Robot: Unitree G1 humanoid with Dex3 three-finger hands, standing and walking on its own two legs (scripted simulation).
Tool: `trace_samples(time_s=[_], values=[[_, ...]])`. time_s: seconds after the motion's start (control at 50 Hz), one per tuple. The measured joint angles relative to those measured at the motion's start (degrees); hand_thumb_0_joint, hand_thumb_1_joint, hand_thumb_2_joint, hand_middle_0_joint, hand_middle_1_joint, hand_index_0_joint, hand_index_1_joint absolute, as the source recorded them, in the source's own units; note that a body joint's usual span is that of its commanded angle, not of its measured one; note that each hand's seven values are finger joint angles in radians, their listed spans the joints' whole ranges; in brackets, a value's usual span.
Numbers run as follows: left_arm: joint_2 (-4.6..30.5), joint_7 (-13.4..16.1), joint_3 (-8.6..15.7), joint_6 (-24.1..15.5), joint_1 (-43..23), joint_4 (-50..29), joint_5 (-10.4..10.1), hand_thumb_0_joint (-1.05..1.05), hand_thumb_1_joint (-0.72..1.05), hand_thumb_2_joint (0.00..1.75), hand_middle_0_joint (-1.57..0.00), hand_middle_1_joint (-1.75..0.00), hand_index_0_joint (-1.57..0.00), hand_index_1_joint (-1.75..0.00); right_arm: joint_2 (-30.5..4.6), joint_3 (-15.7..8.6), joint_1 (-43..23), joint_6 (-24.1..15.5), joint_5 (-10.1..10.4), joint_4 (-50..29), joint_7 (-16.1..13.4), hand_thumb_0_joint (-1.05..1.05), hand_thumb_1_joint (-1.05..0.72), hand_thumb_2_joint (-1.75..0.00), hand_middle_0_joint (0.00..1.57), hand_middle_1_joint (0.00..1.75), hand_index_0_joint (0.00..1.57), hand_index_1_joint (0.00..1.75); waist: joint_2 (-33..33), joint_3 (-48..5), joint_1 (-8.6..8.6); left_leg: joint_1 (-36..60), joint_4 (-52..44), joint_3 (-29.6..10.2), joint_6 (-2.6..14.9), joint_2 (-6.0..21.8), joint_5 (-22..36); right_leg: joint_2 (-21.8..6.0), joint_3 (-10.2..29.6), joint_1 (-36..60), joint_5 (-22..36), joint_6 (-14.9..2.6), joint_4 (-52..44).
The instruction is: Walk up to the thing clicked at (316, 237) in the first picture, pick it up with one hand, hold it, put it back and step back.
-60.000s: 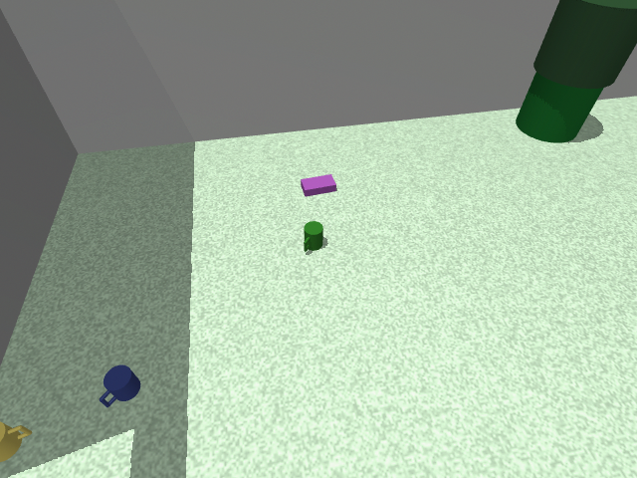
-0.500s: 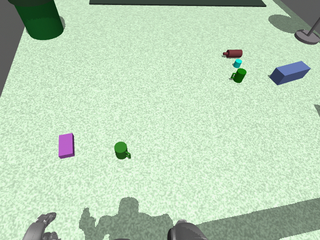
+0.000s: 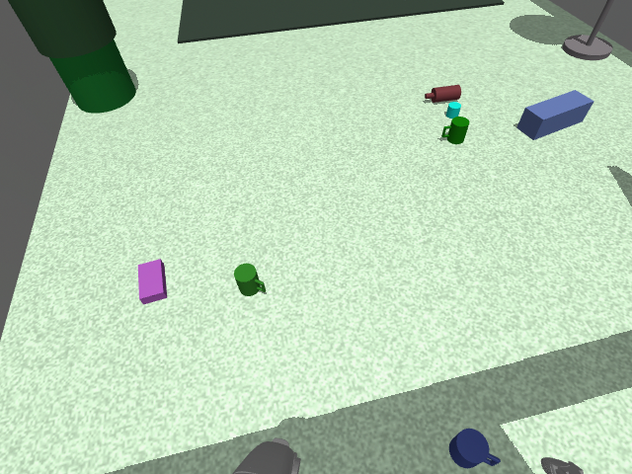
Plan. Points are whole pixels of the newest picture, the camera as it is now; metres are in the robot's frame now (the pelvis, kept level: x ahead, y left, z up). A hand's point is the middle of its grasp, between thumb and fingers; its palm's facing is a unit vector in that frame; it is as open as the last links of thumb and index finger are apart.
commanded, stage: step back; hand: left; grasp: from above
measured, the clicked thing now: (251, 281) +0.82 +0.32 -0.71
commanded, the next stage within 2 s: stand in 1.80 s
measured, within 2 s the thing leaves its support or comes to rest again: neither
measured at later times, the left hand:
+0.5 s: hand out of the picture -0.08 +0.24 -0.16, palm faces +0.12 -0.94 -0.32, open 7.4 cm
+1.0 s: hand out of the picture -0.12 +0.33 -0.15, palm faces +0.14 -0.87 -0.47, open 7.4 cm
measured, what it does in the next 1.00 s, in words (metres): walks backwards: left foot, then right foot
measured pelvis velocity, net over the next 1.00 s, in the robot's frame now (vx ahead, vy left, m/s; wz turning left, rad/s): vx -0.17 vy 0.02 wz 0.12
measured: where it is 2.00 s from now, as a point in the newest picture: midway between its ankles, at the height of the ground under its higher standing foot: outside the picture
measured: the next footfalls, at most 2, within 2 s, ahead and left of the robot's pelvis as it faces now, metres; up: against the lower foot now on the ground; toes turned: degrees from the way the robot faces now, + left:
left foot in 0.22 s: -0.14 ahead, +0.14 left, +0.00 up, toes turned +6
right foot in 0.58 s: -0.08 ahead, -0.16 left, +0.00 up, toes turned +6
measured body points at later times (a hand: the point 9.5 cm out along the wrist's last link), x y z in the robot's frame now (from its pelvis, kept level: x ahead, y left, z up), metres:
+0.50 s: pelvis -0.16 -0.03 +0.00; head -0.10 +0.01 +0.44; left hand -0.08 +0.29 -0.13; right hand -0.01 -0.32 -0.10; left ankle -0.11 +0.11 -0.73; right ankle -0.11 -0.16 -0.68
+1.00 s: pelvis -0.17 +0.02 -0.01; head -0.12 +0.03 +0.44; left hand -0.12 +0.37 -0.12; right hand -0.02 -0.25 -0.14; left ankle -0.20 +0.13 -0.73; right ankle -0.14 -0.13 -0.68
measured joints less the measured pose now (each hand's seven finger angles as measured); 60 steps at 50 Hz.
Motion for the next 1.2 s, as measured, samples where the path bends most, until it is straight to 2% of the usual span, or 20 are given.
trace_samples(time_s=[0.08, 0.16, 0.2, 0.26, 0.32, 0.4, 0.48, 0.6, 0.62, 0.66, 0.7, 0.76, 0.82, 0.86, 0.9, 0.94, 0.98, 1.06, 1.12, 1.2], values=[[-0.06, 0.72, 0.37, -0.07, -2.03, -1.75, 0.32, 0.01, 0.90, 0.90, -0.21, -0.30, -0.21, -0.30, -0.57, 0.33, 3.41, -0.82, 0.19, 0.78, -0.47, 0.01, -0.91, -0.90, 0.21, 0.30, 0.20, 0.30, 0.58, -0.69, -1.51, 3.35, 4.32, -0.72, -0.44, -1.36, -0.12, -0.66, -1.71, -2.51, 3.14, 0.15, -1.93], [1.07, 1.67, 0.50, -0.54, -6.09, -5.13, 0.28, 0.01, 0.90, 0.90, -0.21, -0.30, -0.21, -0.30, 0.19, 0.72, 5.06, -1.05, -0.30, 1.65, -0.69, 0.01, -0.91, -0.90, 0.21, 0.30, 0.20, 0.30, 0.60, 1.23, -2.84, 10.85, -8.42, 2.42, -0.68, 1.73, -3.03, -0.76, -4.70, -5.80, 4.59, -0.01, -0.35], [1.85, 1.82, 0.35, -0.47, -8.32, -6.61, -0.16, 0.01, 0.90, 0.90, -0.21, -0.30, -0.21, -0.30, 0.89, 0.91, 5.37, -1.41, -0.59, 1.94, -0.49, 0.01, -0.91, -0.90, 0.21, 0.30, 0.20, 0.30, -0.09, 2.42, -3.31, 15.12, -18.63, 4.41, -0.19, 3.11, 0.13, -1.25, -6.08, -7.93, 4.62, 0.11, 2.00], [3.28, 1.81, 0.45, 0.29, -11.05, -6.99, -0.95, 0.01, 0.90, 0.90, -0.21, -0.30, -0.21, -0.30, 3.43, 1.08, 4.23, -1.64, -1.23, 2.84, -0.12, 0.01, -0.91, -0.90, 0.21, 0.30, 0.20, 0.30, -5.03, 5.11, -2.33, 17.41, -24.06, 6.99, 1.16, 1.10, 5.18, -3.04, -3.65, -10.20, 4.48, 0.28, 6.15], [2.16, 1.89, -0.08, 1.34, -10.72, -5.46, -1.46, 0.01, 0.90, 0.90, -0.21, -0.30, -0.20, -0.30, 3.50, 1.74, 4.39, -1.71, -1.64, 2.12, 0.53, 0.01, -0.91, -0.90, 0.21, 0.30, 0.20, 0.30, -3.20, 3.86, -3.62, 15.24, -23.08, 5.25, 1.72, 3.54, 6.23, 2.50, -0.76, -12.27, -8.72, 0.46, 18.57], [1.84, 1.23, -0.45, 1.23, -8.70, -4.40, -2.10, 0.01, 0.90, 0.90, -0.21, -0.30, -0.20, -0.30, 3.30, 1.56, 2.71, -1.58, -1.93, 1.58, 0.06, 0.01, -0.90, -0.90, 0.21, 0.30, 0.21, 0.30, -2.12, 1.65, -2.76, 13.29, -25.86, 5.26, 1.51, 6.48, 9.85, 6.27, 1.99, -12.73, -9.29, 0.41, 29.90], [2.31, 1.14, -0.45, -0.31, -8.46, -4.31, -1.81, 0.01, 0.90, 0.90, -0.21, -0.30, -0.21, -0.30, 5.68, -1.88, -1.99, -0.39, -2.03, 2.85, -0.33, 0.01, -0.91, -0.90, 0.21, 0.30, 0.20, 0.30, -2.97, 4.30, -0.59, 12.44, -26.93, 3.47, 1.56, 7.84, 12.56, 5.16, -1.26, -12.78, -8.00, 1.70, 21.01], [0.69, 0.94, -1.03, -1.25, 0.73, 2.17, -1.44, 0.01, 0.90, 0.90, -0.21, -0.30, -0.20, -0.30, 3.22, 0.20, -3.55, 0.29, -1.66, -1.26, 1.82, 0.01, -0.91, -0.90, 0.21, 0.30, 0.20, 0.30, -2.10, 1.34, 0.53, 7.98, -21.64, 4.15, 0.66, 8.66, 9.73, 2.04, -3.35, -4.43, 4.66, 1.40, 0.88], [0.34, 1.17, -1.01, -1.50, 2.04, 3.40, -1.17, 0.01, 0.90, 0.90, -0.21, -0.30, -0.21, -0.30, 2.56, 0.18, -3.86, 0.50, -1.44, -1.62, 1.93, 0.01, -0.91, -0.90, 0.21, 0.30, 0.20, 0.30, -1.35, 1.16, 0.64, 7.40, -19.40, 4.18, 0.32, 8.78, 8.47, 2.03, -3.52, -2.71, 2.67, 1.95, -1.73], [-0.74, 1.49, -0.90, -1.85, 3.60, 5.32, -0.41, 0.01, 0.90, 0.90, -0.21, -0.30, -0.21, -0.30, 1.21, -0.19, -4.13, 0.90, -0.89, -1.69, 1.70, 0.01, -0.91, -0.90, 0.21, 0.30, 0.20, 0.30, 1.54, 0.69, 0.68, 5.94, -14.45, 1.88, 1.08, 8.42, 4.12, 2.74, -4.55, -2.51, 1.30, 2.28, -0.36], [-0.75, 1.68, -0.81, -2.13, 4.79, 5.52, 0.02, 0.01, 0.90, 0.90, -0.21, -0.30, -0.21, -0.30, 0.72, -0.41, -3.56, 1.42, -0.80, -1.75, 1.13, 0.01, -0.91, -0.90, 0.21, 0.30, 0.20, 0.30, 1.72, -0.49, 1.95, 3.92, -5.85, -0.17, 1.13, 4.54, -2.81, 1.47, -3.74, -3.82, 0.61, 2.15, 1.93], [-0.15, 2.44, -0.36, -2.66, 4.64, 5.12, 0.24, 0.01, 0.90, 0.90, -0.21, -0.30, -0.21, -0.30, 0.17, -0.29, -3.37, 1.18, -0.13, -1.67, 1.16, 0.01, -0.91, -0.90, 0.21, 0.30, 0.20, 0.30, 1.64, -1.04, 2.57, 3.13, 2.27, -0.34, 1.20, 1.96, -5.52, -0.68, -2.58, -4.95, 0.70, 2.24, 2.47], [1.43, 2.97, 0.12, -3.11, 2.42, 3.83, 0.55, 0.01, 0.90, 0.90, -0.21, -0.30, -0.21, -0.30, 0.08, -0.12, -2.86, 0.01, -0.07, -1.80, 1.32, 0.01, -0.91, -0.90, 0.21, 0.30, 0.20, 0.30, 1.53, -1.02, 1.55, 6.15, -3.57, 1.39, 1.09, 3.47, -5.62, -2.81, -2.79, -6.57, 0.60, 3.23, 3.33], [2.81, 3.07, 0.31, -3.27, 0.36, 2.41, 0.25, 0.01, 0.90, 0.90, -0.21, -0.30, -0.21, -0.30, 0.10, -0.11, -2.25, -1.14, -0.41, -1.48, 1.33, 0.01, -0.91, -0.90, 0.21, 0.30, 0.20, 0.30, 1.44, -0.70, 0.62, 10.68, -15.56, 2.97, 1.16, 5.01, -0.30, -4.17, -3.17, -8.05, -0.32, 4.08, 5.72], [4.62, 3.20, 0.76, -2.78, -2.83, 1.45, -0.19, 0.01, 0.90, 0.90, -0.21, -0.30, -0.21, -0.30, 1.87, -0.33, -2.47, -2.15, -1.04, 0.17, 1.00, 0.01, -0.91, -0.90, 0.21, 0.30, 0.20, 0.30, -1.89, 1.66, 1.03, 12.62, -17.84, 5.21, 1.12, 2.53, 1.62, -6.13, -0.14, -9.89, -1.68, 2.39, 11.43], [4.97, 3.56, 0.68, -2.16, -4.61, 0.90, -0.47, 0.01, 0.90, 0.90, -0.21, -0.30, -0.21, -0.30, 3.13, 0.51, -1.32, -2.47, -1.34, 1.25, 1.19, 0.01, -0.91, -0.90, 0.21, 0.30, 0.20, 0.30, -2.02, 1.36, 1.20, 12.91, -17.64, 5.61, 1.44, 2.80, 1.50, -3.02, 1.50, -11.43, -7.77, 1.18, 17.30], [5.00, 3.43, 0.31, -1.70, -5.71, 0.98, -0.82, 0.01, 0.90, 0.90, -0.20, -0.30, -0.20, -0.30, 4.17, 1.34, -0.09, -2.69, -1.29, 2.52, 1.23, 0.01, -0.91, -0.90, 0.21, 0.30, 0.20, 0.30, -1.28, -0.04, 0.08, 13.42, -19.10, 4.74, 1.61, 3.79, 2.21, 0.40, 1.95, -12.28, -11.74, 0.64, 20.27], [4.51, 2.35, -0.10, -1.95, -7.91, -0.01, -1.24, 0.01, 0.90, 0.90, -0.20, -0.30, -0.20, -0.30, 4.96, 1.43, -1.34, -2.82, -0.97, 6.15, 0.11, 0.01, -0.90, -0.90, 0.21, 0.30, 0.21, 0.30, -1.15, -0.42, -0.22, 15.41, -22.29, 5.04, 1.41, 4.35, 3.87, 1.55, 0.31, -12.28, -7.02, 0.02, 19.66], [3.77, 1.86, -0.23, -2.27, -8.47, -0.74, -0.91, 0.01, 0.90, 0.90, -0.20, -0.30, -0.20, -0.30, 5.67, 0.17, -1.66, -3.37, -0.70, 6.33, -0.50, 0.01, -0.90, -0.90, 0.21, 0.30, 0.21, 0.30, -1.50, -0.70, -0.56, 15.79, -22.93, 5.09, 1.16, 4.58, 4.02, 1.06, -2.01, -9.69, -4.46, 0.09, 13.06], [2.49, 1.51, -0.48, -3.14, -8.33, 0.12, -0.62, 0.01, 0.90, 0.90, -0.20, -0.30, -0.20, -0.30, 5.20, 0.57, -2.47, -3.18, -0.37, 5.61, -0.38, 0.01, -0.90, -0.90, 0.21, 0.30, 0.21, 0.30, -1.45, -0.89, -0.90, 14.71, -19.58, 5.22, 0.18, 5.98, 1.80, 2.18, -3.80, -4.05, 2.76, -0.27, 0.43]])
